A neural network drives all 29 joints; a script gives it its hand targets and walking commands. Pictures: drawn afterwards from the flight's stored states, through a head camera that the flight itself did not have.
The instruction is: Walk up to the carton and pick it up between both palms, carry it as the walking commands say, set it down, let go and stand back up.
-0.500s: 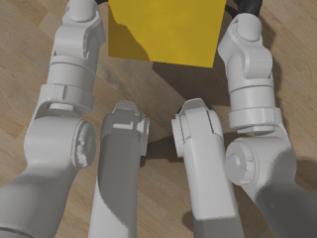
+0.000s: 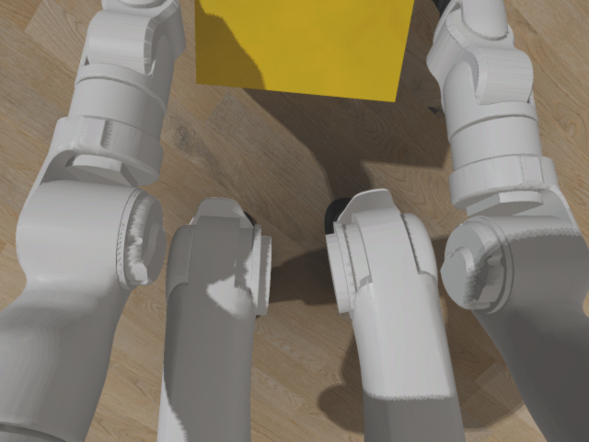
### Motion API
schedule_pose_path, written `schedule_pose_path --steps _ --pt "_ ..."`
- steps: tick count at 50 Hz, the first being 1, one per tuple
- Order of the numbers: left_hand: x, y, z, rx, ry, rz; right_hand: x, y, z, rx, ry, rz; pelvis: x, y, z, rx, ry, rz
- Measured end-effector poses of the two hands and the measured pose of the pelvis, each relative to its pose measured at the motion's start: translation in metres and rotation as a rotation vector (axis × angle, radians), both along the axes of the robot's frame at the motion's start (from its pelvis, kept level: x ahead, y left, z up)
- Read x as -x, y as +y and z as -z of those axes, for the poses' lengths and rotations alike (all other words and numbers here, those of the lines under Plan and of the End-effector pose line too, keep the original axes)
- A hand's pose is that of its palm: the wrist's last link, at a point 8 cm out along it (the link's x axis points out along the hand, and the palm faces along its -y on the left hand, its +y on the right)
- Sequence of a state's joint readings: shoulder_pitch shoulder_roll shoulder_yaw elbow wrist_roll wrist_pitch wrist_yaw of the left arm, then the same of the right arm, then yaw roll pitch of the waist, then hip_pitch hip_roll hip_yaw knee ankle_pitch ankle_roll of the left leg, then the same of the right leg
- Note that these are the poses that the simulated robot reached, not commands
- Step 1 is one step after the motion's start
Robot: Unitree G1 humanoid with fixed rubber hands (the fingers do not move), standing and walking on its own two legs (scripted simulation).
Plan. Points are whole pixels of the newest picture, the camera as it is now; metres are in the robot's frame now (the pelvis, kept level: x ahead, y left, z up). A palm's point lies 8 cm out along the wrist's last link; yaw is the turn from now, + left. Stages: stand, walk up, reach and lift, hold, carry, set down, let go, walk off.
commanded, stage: set down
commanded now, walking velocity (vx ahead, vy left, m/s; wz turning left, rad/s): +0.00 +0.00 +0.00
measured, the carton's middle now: out of the picture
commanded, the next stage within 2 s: none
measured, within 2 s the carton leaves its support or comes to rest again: rests again in 1.00 s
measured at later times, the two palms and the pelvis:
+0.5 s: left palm out of the picture +0.56 +0.13 -0.19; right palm out of the picture +0.52 -0.17 -0.19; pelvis +0.01 +0.01 -0.02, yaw +0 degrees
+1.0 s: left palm out of the picture +0.55 +0.13 -0.21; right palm out of the picture +0.52 -0.17 -0.21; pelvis +0.01 +0.00 -0.03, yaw -1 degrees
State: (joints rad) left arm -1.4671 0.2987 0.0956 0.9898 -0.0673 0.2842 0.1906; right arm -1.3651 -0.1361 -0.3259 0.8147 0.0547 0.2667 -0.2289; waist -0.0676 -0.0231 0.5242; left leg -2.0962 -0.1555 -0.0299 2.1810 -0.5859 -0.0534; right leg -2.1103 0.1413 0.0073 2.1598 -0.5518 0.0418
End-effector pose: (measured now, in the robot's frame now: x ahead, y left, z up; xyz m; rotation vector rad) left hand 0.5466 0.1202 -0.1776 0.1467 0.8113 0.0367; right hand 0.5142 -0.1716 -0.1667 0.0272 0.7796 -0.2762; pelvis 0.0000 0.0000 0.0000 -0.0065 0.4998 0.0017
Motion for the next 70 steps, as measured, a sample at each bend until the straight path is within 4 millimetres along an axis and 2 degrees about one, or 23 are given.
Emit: schedule_pose_path --steps 5,9,21,38,49,58,70 --pt "0.001 -0.002 0.015 0.019 0.017 0.020 0.002 -0.004 0.015 -0.003 0.015 0.003 -0.007 0.004 0.007 0.013 0.002 -0.005" --pt "-0.001 0.001 0.020 0.010 0.019 0.018 0.000 -0.002 0.021 -0.017 0.017 -0.005 -0.009 0.007 0.013 0.018 -0.007 0.001" --pt "-0.011 0.011 0.013 -0.008 0.006 0.018 -0.008 0.006 0.024 -0.046 0.005 -0.036 -0.009 0.007 0.023 0.013 -0.030 -0.003" --pt "0.001 0.005 0.032 0.001 0.053 0.049 0.000 -0.002 0.036 -0.026 0.061 -0.057 -0.009 0.003 0.026 0.010 -0.025 0.007" --pt "-0.002 0.008 0.034 0.005 0.054 0.056 -0.007 -0.001 0.040 -0.025 0.061 -0.068 -0.011 0.004 0.029 0.008 -0.022 0.007" --pt "-0.005 0.005 0.038 0.024 0.051 0.074 -0.003 -0.006 0.044 -0.020 0.080 -0.075 -0.012 0.005 0.032 0.012 -0.024 0.010" --pt "-0.009 0.005 0.044 0.039 0.037 0.082 -0.007 -0.008 0.051 -0.041 0.082 -0.094 -0.016 0.007 0.036 0.017 -0.017 0.014"
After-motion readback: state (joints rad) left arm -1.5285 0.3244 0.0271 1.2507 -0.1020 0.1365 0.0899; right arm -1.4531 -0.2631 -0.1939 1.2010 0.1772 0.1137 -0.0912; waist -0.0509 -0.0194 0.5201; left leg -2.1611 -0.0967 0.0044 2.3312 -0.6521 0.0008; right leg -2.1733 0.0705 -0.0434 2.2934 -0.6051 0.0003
